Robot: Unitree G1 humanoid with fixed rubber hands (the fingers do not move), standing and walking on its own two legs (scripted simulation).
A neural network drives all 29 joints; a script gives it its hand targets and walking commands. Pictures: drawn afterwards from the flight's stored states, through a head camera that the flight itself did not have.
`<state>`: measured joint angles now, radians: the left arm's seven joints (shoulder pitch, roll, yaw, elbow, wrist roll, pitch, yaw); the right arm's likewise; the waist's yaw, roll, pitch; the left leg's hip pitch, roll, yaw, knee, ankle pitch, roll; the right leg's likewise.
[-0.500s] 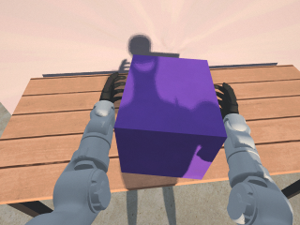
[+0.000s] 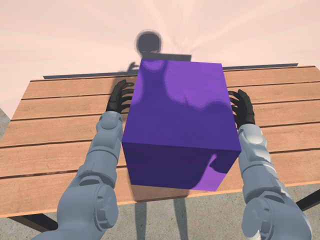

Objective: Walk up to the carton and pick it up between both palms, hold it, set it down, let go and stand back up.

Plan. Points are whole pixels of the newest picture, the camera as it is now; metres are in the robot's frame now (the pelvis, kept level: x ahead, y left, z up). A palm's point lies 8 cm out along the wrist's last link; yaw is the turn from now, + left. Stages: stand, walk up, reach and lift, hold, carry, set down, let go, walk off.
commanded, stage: set down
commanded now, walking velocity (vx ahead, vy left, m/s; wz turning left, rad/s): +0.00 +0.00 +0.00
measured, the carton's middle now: (177, 122) +0.44 -0.04 +0.03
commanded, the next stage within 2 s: none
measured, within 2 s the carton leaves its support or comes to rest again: neither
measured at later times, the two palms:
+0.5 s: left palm (114, 110) +0.43 +0.13 +0.10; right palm (244, 122) +0.39 -0.20 +0.09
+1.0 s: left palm (109, 115) +0.43 +0.15 +0.08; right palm (242, 129) +0.38 -0.20 +0.07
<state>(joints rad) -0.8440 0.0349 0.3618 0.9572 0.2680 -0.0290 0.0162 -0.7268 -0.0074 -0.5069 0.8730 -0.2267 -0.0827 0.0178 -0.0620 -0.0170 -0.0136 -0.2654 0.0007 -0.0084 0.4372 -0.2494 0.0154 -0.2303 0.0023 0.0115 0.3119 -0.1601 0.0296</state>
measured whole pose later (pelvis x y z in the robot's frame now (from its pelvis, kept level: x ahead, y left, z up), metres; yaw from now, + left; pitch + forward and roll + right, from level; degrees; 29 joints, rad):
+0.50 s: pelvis +0.00 +0.00 +0.00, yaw +0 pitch +4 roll -2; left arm -0.84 0.02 0.41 0.96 0.31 -0.05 -0.01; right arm -0.72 0.00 -0.53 0.87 -0.24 -0.11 0.03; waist -0.06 -0.02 -0.01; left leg -0.27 0.00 -0.01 0.44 -0.25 0.02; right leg -0.23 0.00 0.01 0.31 -0.16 0.03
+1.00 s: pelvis +0.00 +0.00 +0.00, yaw +0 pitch +11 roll -2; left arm -0.87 0.15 0.17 1.20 -0.01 -0.12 0.10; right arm -0.72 -0.12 -0.20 1.11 0.02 -0.23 -0.07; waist -0.06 0.00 -0.15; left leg -0.40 0.00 -0.01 0.44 -0.23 0.01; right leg -0.37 0.00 0.01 0.32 -0.15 0.03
